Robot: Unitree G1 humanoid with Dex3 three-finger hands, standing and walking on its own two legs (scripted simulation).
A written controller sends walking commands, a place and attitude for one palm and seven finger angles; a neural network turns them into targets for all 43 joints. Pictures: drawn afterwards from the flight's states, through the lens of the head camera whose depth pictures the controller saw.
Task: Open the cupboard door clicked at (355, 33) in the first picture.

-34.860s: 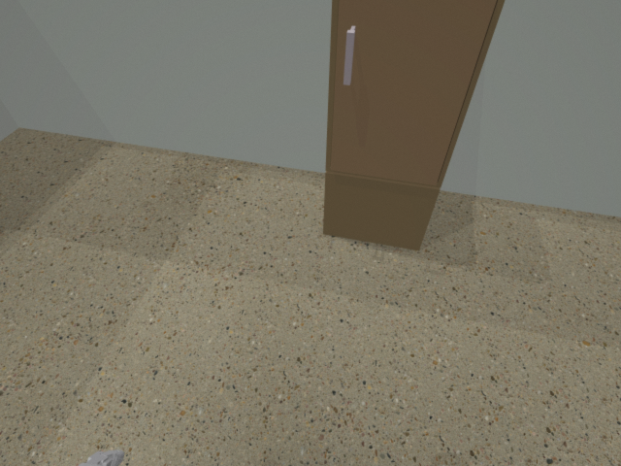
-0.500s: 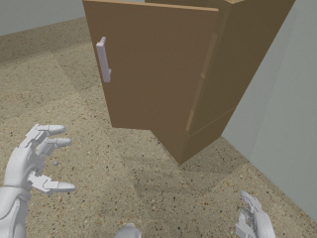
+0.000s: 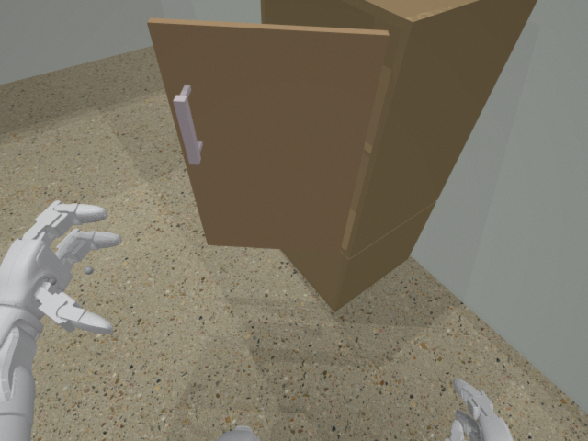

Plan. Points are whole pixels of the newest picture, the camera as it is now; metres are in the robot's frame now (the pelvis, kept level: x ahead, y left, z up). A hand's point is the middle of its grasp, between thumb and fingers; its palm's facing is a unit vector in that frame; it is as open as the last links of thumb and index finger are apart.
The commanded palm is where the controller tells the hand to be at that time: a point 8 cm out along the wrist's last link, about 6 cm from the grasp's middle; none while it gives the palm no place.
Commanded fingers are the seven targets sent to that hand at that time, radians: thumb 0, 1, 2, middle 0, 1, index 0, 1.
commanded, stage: raise the hand with hooked fingers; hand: left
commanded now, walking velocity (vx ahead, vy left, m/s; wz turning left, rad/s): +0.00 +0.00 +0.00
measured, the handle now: (190, 126) +0.62 +0.24 +0.07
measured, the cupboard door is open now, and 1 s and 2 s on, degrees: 51 51 51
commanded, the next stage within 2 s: move the hooked fingers beside the handle in 0.38 s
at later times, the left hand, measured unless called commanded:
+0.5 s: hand (106, 273) +0.29 +0.26 +0.09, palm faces +0.03 -1.00 -0.03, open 14.0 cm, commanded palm +0.27 +0.30 +0.09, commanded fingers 0.00 -0.50 0.30 -0.30 -1.20 -0.30 -1.20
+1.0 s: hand (125, 216) +0.38 +0.27 +0.09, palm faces +0.03 -1.00 -0.01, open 14.0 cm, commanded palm +0.36 +0.32 +0.08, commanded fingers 0.00 -0.50 0.30 -0.30 -1.20 -0.30 -1.20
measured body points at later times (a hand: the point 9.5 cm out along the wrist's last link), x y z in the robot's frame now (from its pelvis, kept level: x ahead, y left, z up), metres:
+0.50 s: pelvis +0.00 -0.02 +0.00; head +0.03 -0.02 +0.45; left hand +0.28 +0.31 +0.10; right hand +0.16 -0.26 -0.08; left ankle +0.06 +0.11 -0.70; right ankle -0.01 -0.12 -0.70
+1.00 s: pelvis +0.00 -0.01 -0.01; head +0.06 +0.00 +0.44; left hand +0.37 +0.32 +0.09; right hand +0.10 -0.28 -0.11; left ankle +0.06 +0.11 -0.70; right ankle -0.01 -0.12 -0.70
